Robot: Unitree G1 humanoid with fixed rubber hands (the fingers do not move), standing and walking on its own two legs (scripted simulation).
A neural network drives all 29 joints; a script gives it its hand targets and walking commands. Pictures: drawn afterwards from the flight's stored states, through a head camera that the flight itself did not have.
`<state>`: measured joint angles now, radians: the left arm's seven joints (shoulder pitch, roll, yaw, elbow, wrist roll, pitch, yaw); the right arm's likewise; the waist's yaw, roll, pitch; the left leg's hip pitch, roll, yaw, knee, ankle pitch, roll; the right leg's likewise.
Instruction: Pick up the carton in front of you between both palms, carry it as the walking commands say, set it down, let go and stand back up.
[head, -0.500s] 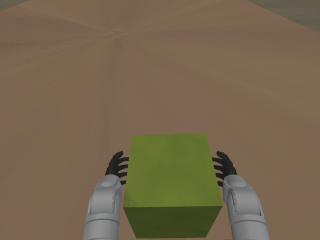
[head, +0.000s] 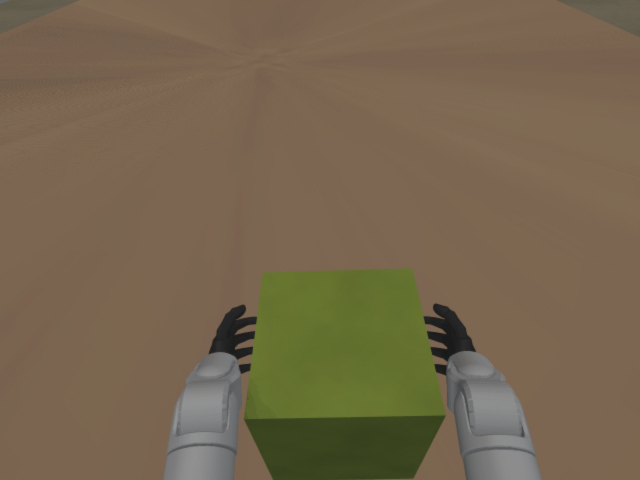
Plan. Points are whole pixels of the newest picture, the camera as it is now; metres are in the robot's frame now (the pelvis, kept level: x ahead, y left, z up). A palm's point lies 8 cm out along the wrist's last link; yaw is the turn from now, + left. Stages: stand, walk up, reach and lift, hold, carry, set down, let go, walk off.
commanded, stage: hold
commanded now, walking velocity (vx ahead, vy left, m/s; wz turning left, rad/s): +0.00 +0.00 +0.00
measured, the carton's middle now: (340, 378) +0.31 +0.01 -0.04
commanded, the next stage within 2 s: set down in 0.26 s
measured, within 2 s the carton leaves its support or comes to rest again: neither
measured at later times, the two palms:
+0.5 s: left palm (231, 360) +0.29 +0.15 +0.04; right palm (460, 345) +0.31 -0.15 +0.04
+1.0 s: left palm (255, 389) +0.36 +0.16 -0.17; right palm (420, 380) +0.38 -0.14 -0.18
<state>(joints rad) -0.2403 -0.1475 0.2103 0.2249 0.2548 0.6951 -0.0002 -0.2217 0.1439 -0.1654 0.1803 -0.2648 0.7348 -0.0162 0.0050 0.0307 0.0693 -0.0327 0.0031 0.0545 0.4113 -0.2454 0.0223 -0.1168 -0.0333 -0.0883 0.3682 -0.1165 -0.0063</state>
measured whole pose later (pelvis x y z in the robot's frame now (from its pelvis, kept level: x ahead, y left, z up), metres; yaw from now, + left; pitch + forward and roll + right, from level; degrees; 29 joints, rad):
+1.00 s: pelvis -0.03 -0.01 -0.10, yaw +4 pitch +29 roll +1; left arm -0.62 -0.14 0.39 0.51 0.18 0.15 0.05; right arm -0.63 0.08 -0.35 0.51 -0.22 0.17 -0.01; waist 0.00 0.04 0.02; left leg -1.16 -0.05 -0.02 1.08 -0.42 0.01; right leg -1.23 0.01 0.01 1.03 -0.30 -0.01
